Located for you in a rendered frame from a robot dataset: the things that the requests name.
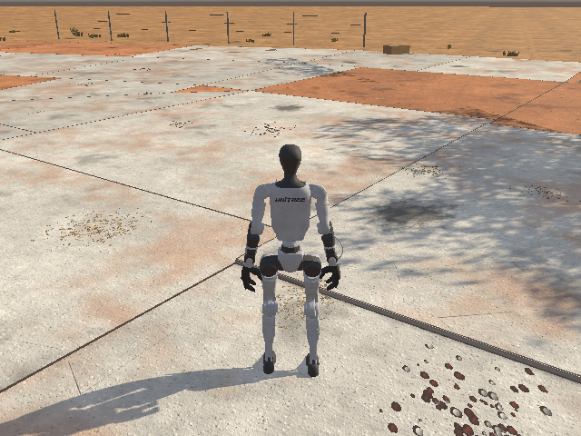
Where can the robot right upper arm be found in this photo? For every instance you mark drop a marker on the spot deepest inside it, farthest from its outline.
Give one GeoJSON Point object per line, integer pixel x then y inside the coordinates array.
{"type": "Point", "coordinates": [322, 206]}

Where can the robot right hand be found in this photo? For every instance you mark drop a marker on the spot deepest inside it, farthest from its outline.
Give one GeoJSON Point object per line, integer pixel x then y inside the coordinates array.
{"type": "Point", "coordinates": [335, 270]}

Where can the robot left upper arm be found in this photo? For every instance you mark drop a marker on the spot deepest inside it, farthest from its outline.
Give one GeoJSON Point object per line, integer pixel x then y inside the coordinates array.
{"type": "Point", "coordinates": [258, 208]}

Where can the robot torso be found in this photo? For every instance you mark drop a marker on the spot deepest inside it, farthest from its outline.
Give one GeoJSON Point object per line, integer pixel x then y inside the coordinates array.
{"type": "Point", "coordinates": [290, 220]}

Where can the robot left hand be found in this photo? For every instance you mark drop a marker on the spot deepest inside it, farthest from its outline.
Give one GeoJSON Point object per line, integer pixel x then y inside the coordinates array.
{"type": "Point", "coordinates": [245, 276]}

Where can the humanoid robot head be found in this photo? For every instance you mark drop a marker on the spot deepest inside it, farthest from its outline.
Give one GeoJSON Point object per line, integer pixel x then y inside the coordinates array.
{"type": "Point", "coordinates": [290, 157]}

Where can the robot left forearm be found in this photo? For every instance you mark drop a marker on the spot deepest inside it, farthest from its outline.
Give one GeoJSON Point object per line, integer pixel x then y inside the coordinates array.
{"type": "Point", "coordinates": [251, 248]}

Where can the robot right forearm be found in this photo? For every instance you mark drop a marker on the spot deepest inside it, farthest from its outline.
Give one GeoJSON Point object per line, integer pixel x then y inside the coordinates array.
{"type": "Point", "coordinates": [330, 247]}

